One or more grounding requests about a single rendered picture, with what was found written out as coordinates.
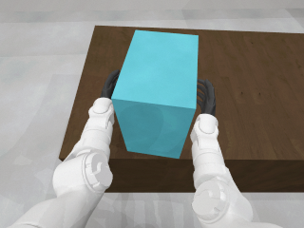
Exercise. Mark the left robot upper arm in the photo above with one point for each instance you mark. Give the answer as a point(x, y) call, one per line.
point(79, 185)

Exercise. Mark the left robot hand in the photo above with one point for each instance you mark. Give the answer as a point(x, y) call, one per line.
point(110, 84)

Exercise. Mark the right robot forearm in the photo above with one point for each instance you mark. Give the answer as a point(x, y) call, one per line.
point(206, 154)

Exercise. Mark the right robot upper arm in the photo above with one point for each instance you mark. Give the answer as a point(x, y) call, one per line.
point(217, 205)

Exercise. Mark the left robot forearm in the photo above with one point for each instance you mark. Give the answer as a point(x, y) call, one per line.
point(97, 134)

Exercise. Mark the carton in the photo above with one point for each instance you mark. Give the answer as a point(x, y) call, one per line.
point(155, 97)

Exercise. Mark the right robot hand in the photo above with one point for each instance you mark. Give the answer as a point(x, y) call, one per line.
point(208, 103)

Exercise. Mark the pedestal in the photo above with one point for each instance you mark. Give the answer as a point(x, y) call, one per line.
point(258, 80)

